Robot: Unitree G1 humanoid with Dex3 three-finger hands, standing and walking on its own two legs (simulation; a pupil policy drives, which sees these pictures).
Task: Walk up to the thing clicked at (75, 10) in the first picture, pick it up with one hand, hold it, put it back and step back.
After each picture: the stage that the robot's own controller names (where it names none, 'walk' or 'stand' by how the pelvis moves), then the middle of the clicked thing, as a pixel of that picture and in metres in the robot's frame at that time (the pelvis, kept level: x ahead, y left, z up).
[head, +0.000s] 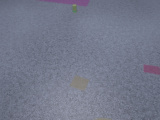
stand; (74, 8) +2.31 +0.16 -0.72
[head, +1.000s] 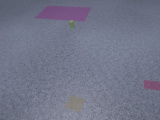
walk; (71, 24) +2.18 +0.32 -0.71
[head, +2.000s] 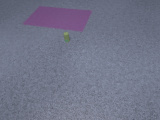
walk; (66, 37) +1.57 +0.32 -0.72
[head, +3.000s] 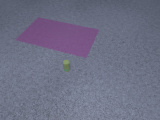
walk; (66, 65) +1.07 +0.24 -0.71
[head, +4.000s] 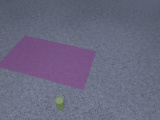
walk; (60, 103) +0.66 +0.20 -0.69
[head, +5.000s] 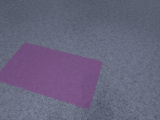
stand; out of the picture +0.44 +0.15 -0.70
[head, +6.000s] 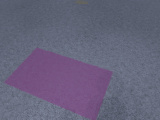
stand; out of the picture +0.39 +0.14 -0.72
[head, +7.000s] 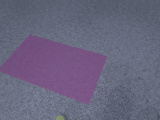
stand; out of the picture +0.43 +0.20 -0.69
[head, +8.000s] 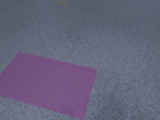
stand; out of the picture +0.39 +0.22 -0.72
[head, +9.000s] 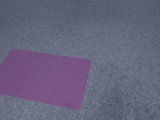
stand; out of the picture +0.39 +0.27 -0.71
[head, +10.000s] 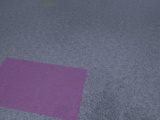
stand; out of the picture +0.36 +0.26 -0.73
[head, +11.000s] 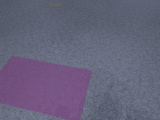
stand; out of the picture +0.36 +0.24 -0.73
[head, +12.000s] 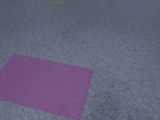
stand; out of the picture +0.36 +0.23 -0.73
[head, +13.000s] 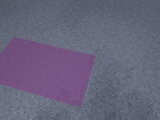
go down; out of the picture +0.38 +0.22 -0.71
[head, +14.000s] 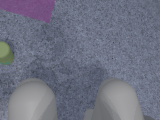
go down; (3, 54) +0.44 +0.31 -0.28
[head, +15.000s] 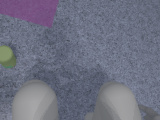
close in; (6, 57) +0.43 +0.31 -0.29
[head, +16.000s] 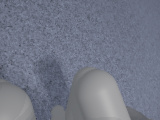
close in; out of the picture +0.40 +0.35 -0.21
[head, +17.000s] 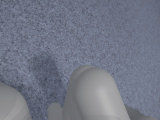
close; out of the picture +0.39 +0.35 -0.21
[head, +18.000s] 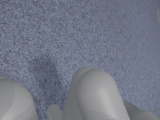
lift; out of the picture +0.36 +0.34 -0.21
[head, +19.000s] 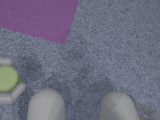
lift; (9, 82) +0.32 +0.26 -0.05
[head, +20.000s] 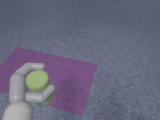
hold; (40, 88) +0.33 +0.16 +0.05
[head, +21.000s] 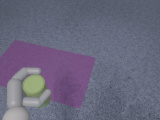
hold; (37, 92) +0.33 +0.17 +0.02
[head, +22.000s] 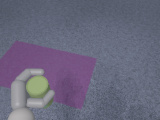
hold; (41, 93) +0.33 +0.17 +0.01
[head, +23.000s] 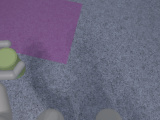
crouch; (11, 64) +0.42 +0.25 -0.06
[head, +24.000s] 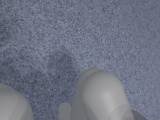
lower; out of the picture +0.39 +0.35 -0.21
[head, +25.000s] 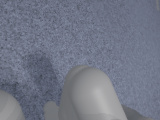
lower; out of the picture +0.39 +0.36 -0.22
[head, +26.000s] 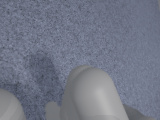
lower; out of the picture +0.39 +0.36 -0.22
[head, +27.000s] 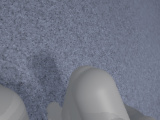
lower; out of the picture +0.39 +0.37 -0.22
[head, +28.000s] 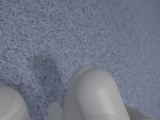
rest; out of the picture +0.38 +0.37 -0.22
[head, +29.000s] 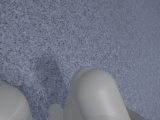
open; out of the picture +0.38 +0.33 -0.22
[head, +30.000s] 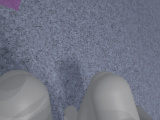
stand; out of the picture +0.39 +0.31 -0.24
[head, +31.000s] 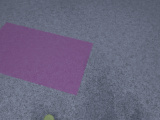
stand; out of the picture +0.38 +0.21 -0.61
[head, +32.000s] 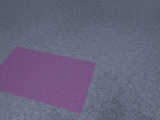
stand; out of the picture +0.38 +0.21 -0.67
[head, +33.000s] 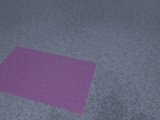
stand; out of the picture +0.36 +0.21 -0.67
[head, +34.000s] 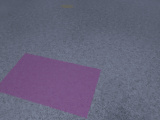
stand; out of the picture +0.39 +0.20 -0.72
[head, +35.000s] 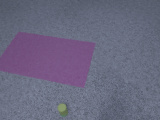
walk; (62, 110) +0.51 +0.22 -0.70
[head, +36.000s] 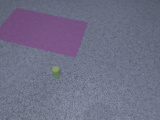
walk; (56, 72) +0.82 +0.21 -0.70
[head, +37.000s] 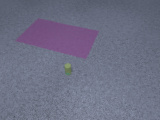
stand; (68, 69) +1.04 +0.20 -0.71
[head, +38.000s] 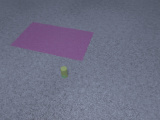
stand; (64, 72) +1.03 +0.23 -0.72
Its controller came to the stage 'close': yes
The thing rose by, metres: 0.72
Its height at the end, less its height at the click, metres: +0.00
